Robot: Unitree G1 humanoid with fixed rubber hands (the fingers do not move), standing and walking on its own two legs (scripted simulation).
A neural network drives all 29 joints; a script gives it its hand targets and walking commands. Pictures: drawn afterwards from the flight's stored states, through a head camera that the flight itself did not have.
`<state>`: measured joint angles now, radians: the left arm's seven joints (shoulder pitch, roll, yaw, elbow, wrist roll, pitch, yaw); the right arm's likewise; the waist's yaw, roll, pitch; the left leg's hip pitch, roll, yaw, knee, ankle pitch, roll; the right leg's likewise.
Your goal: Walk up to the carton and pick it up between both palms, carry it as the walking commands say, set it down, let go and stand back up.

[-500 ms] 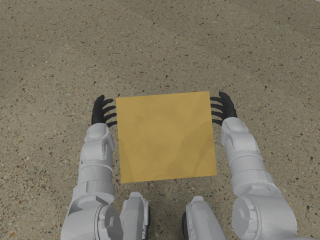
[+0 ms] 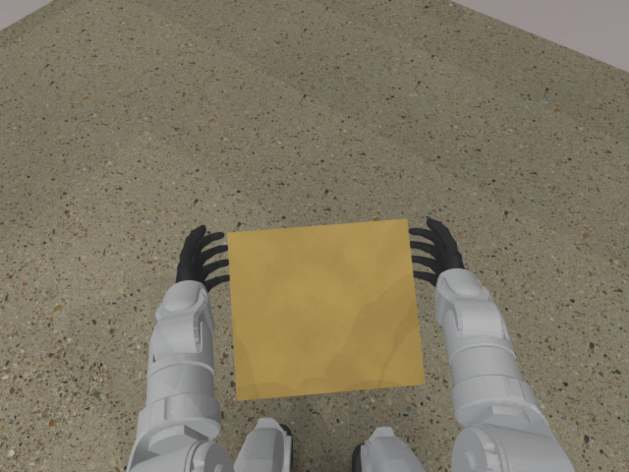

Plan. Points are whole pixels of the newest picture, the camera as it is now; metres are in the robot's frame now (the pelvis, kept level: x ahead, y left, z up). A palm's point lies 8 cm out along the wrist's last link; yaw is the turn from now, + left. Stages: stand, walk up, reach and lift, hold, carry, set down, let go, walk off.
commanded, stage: reach and lift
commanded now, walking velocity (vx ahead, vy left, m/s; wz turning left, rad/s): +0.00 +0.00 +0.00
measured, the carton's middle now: (322, 303) +0.37 +0.02 -0.14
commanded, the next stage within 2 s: none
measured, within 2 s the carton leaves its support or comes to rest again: neither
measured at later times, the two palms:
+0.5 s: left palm (169, 282) +0.35 +0.19 +0.04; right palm (466, 268) +0.36 -0.15 +0.03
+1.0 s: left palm (143, 272) +0.33 +0.19 +0.11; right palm (497, 263) +0.34 -0.15 +0.10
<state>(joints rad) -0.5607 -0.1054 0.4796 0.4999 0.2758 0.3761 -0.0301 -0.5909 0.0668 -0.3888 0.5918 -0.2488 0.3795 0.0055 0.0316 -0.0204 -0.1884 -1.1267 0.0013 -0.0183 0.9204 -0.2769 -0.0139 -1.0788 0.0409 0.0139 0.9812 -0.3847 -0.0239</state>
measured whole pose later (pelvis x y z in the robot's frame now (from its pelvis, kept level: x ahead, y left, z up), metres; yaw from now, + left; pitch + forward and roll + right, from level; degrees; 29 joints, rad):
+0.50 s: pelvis +0.02 +0.00 +0.05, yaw +0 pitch +16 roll +0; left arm -0.40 -0.14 0.42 0.39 0.28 0.44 -0.04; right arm -0.43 0.11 -0.36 0.48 -0.29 0.43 0.04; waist 0.04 -0.02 -0.12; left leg -0.71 0.00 -0.01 0.62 -0.19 -0.01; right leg -0.66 0.04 0.03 0.67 -0.29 -0.02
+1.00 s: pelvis +0.03 +0.01 +0.08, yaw -1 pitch +2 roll +0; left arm -0.32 -0.15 0.35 0.31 0.29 0.58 -0.02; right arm -0.34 0.11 -0.32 0.40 -0.30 0.56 0.06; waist 0.05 -0.01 -0.04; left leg -0.28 -0.01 0.00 0.38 -0.13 0.00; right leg -0.24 0.02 0.05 0.43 -0.22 -0.01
